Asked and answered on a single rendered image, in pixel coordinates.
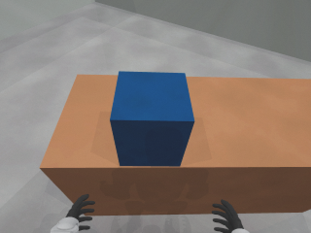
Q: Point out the left robot forearm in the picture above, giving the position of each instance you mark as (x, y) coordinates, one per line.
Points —
(66, 225)

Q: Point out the left robot hand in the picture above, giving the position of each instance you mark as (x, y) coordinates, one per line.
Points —
(77, 210)

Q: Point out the pedestal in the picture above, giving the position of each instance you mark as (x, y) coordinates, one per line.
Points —
(250, 145)

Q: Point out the carton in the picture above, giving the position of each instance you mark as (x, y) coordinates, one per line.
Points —
(151, 118)

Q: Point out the right robot hand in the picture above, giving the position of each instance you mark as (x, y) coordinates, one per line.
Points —
(232, 221)

